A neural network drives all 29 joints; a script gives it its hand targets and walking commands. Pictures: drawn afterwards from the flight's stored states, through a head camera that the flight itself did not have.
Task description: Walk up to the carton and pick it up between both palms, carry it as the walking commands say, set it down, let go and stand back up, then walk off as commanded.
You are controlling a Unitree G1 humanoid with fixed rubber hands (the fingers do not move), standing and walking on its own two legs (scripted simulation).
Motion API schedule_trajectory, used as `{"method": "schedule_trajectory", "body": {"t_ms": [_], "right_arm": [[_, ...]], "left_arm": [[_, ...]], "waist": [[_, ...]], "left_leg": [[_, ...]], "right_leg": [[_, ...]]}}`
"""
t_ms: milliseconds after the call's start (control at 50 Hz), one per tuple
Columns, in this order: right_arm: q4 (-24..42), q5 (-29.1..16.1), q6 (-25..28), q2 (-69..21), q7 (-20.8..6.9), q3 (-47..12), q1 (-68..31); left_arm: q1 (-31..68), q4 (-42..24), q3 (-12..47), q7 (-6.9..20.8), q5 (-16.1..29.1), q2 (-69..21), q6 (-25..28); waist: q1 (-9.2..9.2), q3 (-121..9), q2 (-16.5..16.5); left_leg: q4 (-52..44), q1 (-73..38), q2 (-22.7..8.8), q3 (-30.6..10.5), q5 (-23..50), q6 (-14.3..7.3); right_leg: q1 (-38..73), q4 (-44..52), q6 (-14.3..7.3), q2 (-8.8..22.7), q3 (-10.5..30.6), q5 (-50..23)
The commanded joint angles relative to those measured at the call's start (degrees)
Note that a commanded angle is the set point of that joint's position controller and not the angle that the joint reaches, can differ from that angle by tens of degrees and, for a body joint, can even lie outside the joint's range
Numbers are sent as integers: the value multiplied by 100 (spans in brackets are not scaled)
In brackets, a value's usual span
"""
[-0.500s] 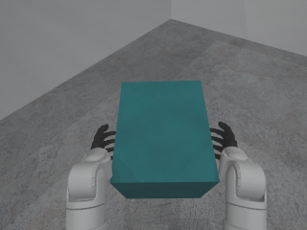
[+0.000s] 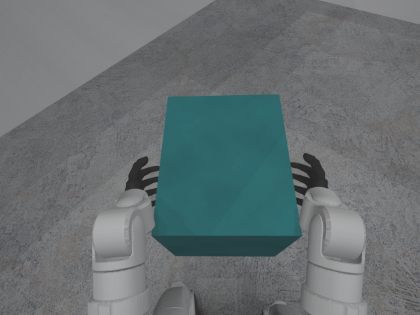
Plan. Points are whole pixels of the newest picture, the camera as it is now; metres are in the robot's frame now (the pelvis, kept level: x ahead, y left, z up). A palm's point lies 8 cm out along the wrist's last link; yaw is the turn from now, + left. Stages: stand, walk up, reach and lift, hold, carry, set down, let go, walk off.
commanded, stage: carry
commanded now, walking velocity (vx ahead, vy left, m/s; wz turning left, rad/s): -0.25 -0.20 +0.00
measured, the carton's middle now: (223, 180) +0.38 +0.02 -0.01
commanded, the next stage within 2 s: none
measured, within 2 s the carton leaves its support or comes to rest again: neither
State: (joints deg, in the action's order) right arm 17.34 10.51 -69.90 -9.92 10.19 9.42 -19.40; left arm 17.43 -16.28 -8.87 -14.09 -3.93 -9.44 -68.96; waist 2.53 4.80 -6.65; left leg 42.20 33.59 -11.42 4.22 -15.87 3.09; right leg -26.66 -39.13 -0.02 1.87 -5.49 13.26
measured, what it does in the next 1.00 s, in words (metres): walks backwards: left foot, then right foot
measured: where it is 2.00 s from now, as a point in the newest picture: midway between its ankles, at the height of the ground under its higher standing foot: outside the picture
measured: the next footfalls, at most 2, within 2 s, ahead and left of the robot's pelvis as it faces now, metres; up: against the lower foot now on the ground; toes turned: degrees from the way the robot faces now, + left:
left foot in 0.22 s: -0.09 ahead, +0.05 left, +0.00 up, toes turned +13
right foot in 0.56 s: -0.24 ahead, -0.30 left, +0.00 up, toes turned -1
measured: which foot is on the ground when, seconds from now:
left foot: up 0.00-0.20, down 0.22-0.56, up 0.58-0.78, down 0.80-1.00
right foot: down 0.00-0.24, up 0.26-0.54, down 0.56-0.80, up 0.82-1.00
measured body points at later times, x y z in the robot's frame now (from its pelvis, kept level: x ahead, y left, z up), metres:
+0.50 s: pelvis -0.23 -0.12 +0.01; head -0.18 -0.11 +0.46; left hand +0.07 +0.06 +0.07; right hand +0.11 -0.24 +0.09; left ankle -0.13 +0.04 -0.71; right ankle -0.23 -0.29 -0.67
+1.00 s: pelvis -0.47 -0.25 +0.01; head -0.43 -0.26 +0.46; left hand -0.17 -0.08 +0.07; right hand -0.15 -0.39 +0.07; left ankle -0.36 -0.12 -0.71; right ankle -0.45 -0.42 -0.66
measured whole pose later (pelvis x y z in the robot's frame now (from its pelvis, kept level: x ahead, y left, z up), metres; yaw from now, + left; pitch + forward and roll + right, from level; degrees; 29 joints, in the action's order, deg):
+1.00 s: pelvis -0.47 -0.25 +0.01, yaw +2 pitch +2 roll -2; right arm 13.4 7.8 -69.8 -10.1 13.4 10.6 -19.6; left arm 18.3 -13.1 -8.8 -14.1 -6.2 -9.6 -69.8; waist 1.2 3.1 -3.7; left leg 33.7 29.1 -8.6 7.5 -6.6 -0.3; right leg -31.3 -57.1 -0.5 2.5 0.0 23.1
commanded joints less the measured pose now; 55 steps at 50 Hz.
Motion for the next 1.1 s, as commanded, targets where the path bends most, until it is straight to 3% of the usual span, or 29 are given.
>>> {"method": "schedule_trajectory", "body": {"t_ms": [0,20,60,160,180,200,220,240,260,280,340,480,500,520,540,560,580,620,660,740,760,780,800,820,840,900,1020,1060,1080], "right_arm": [[410,-2567,30,-5775,-2011,-4184,-2477],[162,-2635,33,-5839,-2011,-4246,-2419],[213,-2852,82,-5771,-2048,-4205,-2560],[41,-3028,-70,-5598,-2196,-4135,-2369],[-47,-2977,-88,-5415,-2246,-4111,-2124],[-420,-2901,-66,-5494,-2292,-3944,-1872],[-340,-2911,-22,-5479,-2334,-3949,-1986],[-492,-2820,-35,-5590,-2351,-3982,-1934],[-359,-2714,67,-5551,-2318,-3930,-2092],[-158,-2863,77,-5709,-2315,-4025,-2613],[668,-3050,136,-5650,-2227,-4183,-3511],[-816,-2289,-11,-5535,-2058,-3487,-1906],[-948,-2253,8,-5574,-2039,-3502,-1769],[-799,-2215,52,-5525,-2044,-3577,-1929],[-737,-2276,60,-5595,-2018,-3658,-1983],[-619,-2338,87,-5717,-2049,-3802,-2055],[-269,-2506,158,-5984,-2059,-4059,-2418],[222,-2864,258,-6105,-2053,-4286,-3359],[754,-3157,243,-5944,-2058,-4539,-3563],[153,-3139,60,-5674,-2170,-4161,-2922],[-204,-3099,-11,-5652,-2227,-4045,-2469],[-518,-2977,3,-5624,-2292,-3961,-1812],[-566,-3001,30,-5647,-2337,-3907,-1830],[-587,-3035,28,-5726,-2365,-3954,-1941],[-496,-3019,128,-5789,-2384,-4015,-2058],[83,-2873,172,-5656,-2281,-4034,-2655],[-142,-2510,43,-5523,-2042,-3743,-2596],[-530,-2302,46,-5550,-2036,-3652,-2280],[-705,-2289,32,-5517,-2046,-3649,-2071]], "left_arm": [[2354,-50,4097,2623,2362,-5930,-19],[2594,-318,4036,2608,2341,-5774,-11],[2768,-399,4007,2504,2332,-5835,10],[2383,-270,3833,2291,1944,-5686,-72],[2060,-31,3769,2265,1810,-5551,-65],[2450,-136,3921,2244,1870,-5655,-77],[2461,-32,3994,2247,1849,-5729,-77],[2562,21,3921,2256,1876,-5794,-44],[2843,15,4033,2316,2010,-5872,-25],[3317,-111,4179,2368,2230,-6023,68],[3173,-74,4072,2439,2360,-6053,87],[3110,111,4080,2443,2538,-5708,-61],[3022,132,4103,2453,2505,-5766,-49],[2936,315,4050,2496,2425,-5788,-67],[2792,386,3937,2538,2420,-5732,-55],[2867,388,4020,2569,2405,-5858,-17],[2911,142,4139,2588,2436,-5919,78],[3203,48,4107,2596,2440,-6016,80],[2730,88,3823,2503,2220,-5970,115],[2614,-55,3642,2295,1925,-5635,125],[2503,-89,3671,2247,1851,-5547,103],[2478,-324,3810,2192,1768,-5549,97],[2543,-297,3910,2149,1780,-5679,125],[2502,-119,3870,2159,1774,-5664,139],[2641,-246,3891,2194,1822,-5755,152],[2942,-48,4193,2369,2215,-6059,105],[3047,268,4025,2481,2521,-5894,-12],[3172,328,4066,2568,2542,-5868,-33],[2970,448,3989,2587,2465,-5680,-17]], "waist": [[-222,-2889,2583],[-225,-2776,1944],[-275,-2856,1171],[-220,-3004,1086],[-303,-2965,720],[-366,-2890,-810],[-238,-2749,-1670],[-371,-2715,-882],[-431,-2569,-509],[-403,-2393,252],[-294,-2514,622],[-321,-3113,-1166],[-246,-3057,-886],[-228,-2950,-433],[-209,-2838,1291],[-312,-2681,2232],[-231,-2789,2503],[-208,-2636,2025],[-269,-2755,2207],[-328,-3002,1379],[-384,-3155,768],[-400,-3285,-590],[-300,-3333,-1528],[-302,-3316,-825],[-352,-3247,-882],[-298,-2863,-53],[-330,-2989,-439],[-242,-2676,537],[-221,-2511,2199]], "left_leg": [[2903,-395,737,135,-2029,-172],[2987,-381,761,148,-1621,-233],[2110,-307,732,211,-1293,-180],[-783,-1671,904,417,-811,-406],[-1694,-2451,511,-88,-348,-512],[-2371,-3142,-914,-1710,1163,-820],[-2121,-3263,-2403,-3004,3896,-1432],[-1875,-2822,-2196,-2013,4599,-1752],[-1807,-2232,-1878,-1663,3814,-1668],[-1738,-2026,-1399,-1410,3237,-1425],[-1449,-2009,-950,-759,2631,-1079],[-1613,-2568,-763,-649,1781,-678],[-1180,-2556,-592,-364,2289,-528],[-649,-2137,-302,-195,1985,-300],[176,-825,264,304,334,-50],[1242,50,665,470,-1797,11],[1806,159,661,315,-2047,-56],[2541,-206,763,181,-1569,-172],[1426,-501,765,206,-991,-224],[-1059,-1625,808,335,288,-405],[-1596,-2505,325,-195,1198,-511],[-1926,-3460,-1083,-1731,3160,-947],[-1688,-3664,-2173,-2652,5750,-1515],[-1404,-3494,-2037,-1813,6221,-1676],[-1311,-3351,-1766,-1479,4748,-1654],[-1719,-1948,-944,-974,2451,-1094],[-2121,-2044,-803,-555,65,-710],[-933,-1673,-150,5,-16,-295],[304,-520,491,487,-1061,56]], "right_leg": [[835,1424,-1280,1718,981,-3005],[1035,1449,-1123,1457,850,-2300],[1592,1008,-771,1169,579,-2813],[1433,1259,-931,1272,832,-2112],[821,948,-751,1130,741,-1450],[-445,37,-385,580,350,195],[-1553,-1525,-92,124,412,1753],[-1210,-2519,-148,161,1438,1590],[-1152,-3033,-232,179,1533,1433],[-1256,-3398,-166,82,1349,997],[-1036,-2917,43,62,748,738],[640,507,100,-135,142,913],[1002,1364,69,-126,98,570],[1332,1847,-14,372,758,-133],[1879,1758,-340,1292,1843,-2391],[2095,1126,-775,1795,1984,-4636],[1897,848,-1102,1723,1074,-5812],[1403,1008,-979,1325,728,-4408],[1620,748,-590,916,442,-3999],[1682,405,-634,1033,535,-3563],[1010,17,-540,897,518,-2524],[-179,-782,-315,420,433,380],[-903,-2212,-171,-91,815,2032],[-802,-2846,-287,75,1337,1905],[-1106,-2656,-300,308,1472,1809],[-347,-2303,-39,212,681,1023],[1030,540,52,-256,-99,980],[1368,2125,-174,363,888,595],[1525,2174,-631,1594,2335,-1116]]}}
